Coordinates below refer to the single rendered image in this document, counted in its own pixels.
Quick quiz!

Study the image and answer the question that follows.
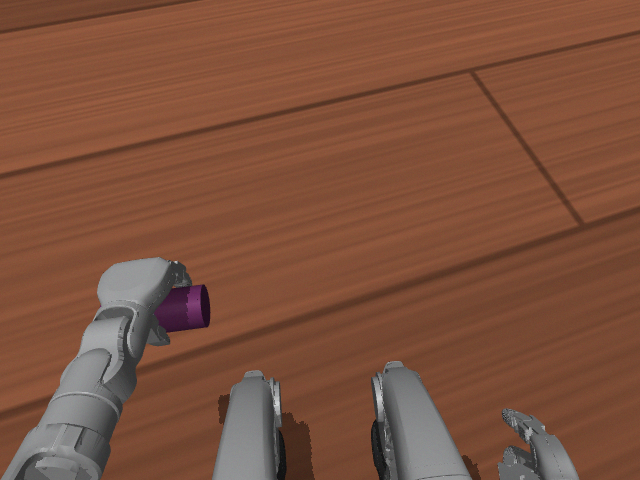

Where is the right robot hand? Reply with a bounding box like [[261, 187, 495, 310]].
[[497, 408, 580, 480]]

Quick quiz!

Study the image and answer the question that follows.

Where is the right robot foot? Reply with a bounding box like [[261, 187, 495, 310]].
[[371, 419, 387, 480]]

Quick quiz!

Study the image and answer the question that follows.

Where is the left robot arm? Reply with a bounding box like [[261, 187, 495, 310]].
[[1, 301, 152, 480]]

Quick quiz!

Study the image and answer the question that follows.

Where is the left robot hand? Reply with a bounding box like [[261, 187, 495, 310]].
[[97, 257, 192, 346]]

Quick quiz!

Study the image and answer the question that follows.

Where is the can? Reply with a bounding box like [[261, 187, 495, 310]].
[[100, 284, 210, 333]]

